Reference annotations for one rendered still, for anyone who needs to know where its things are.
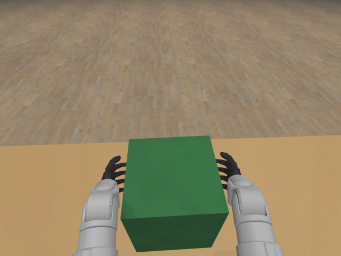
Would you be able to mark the carton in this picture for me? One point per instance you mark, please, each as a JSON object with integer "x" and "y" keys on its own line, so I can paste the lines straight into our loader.
{"x": 173, "y": 196}

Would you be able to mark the robot right forearm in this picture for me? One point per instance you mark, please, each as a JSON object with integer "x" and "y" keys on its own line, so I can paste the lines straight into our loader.
{"x": 251, "y": 219}

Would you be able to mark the robot left hand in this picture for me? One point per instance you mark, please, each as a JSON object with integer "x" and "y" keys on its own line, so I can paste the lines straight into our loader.
{"x": 110, "y": 171}

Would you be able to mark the robot left forearm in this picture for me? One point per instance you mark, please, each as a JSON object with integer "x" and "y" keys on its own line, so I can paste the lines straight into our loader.
{"x": 98, "y": 226}

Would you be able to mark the robot right hand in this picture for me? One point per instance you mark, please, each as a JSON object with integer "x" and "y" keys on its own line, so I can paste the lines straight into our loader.
{"x": 231, "y": 169}

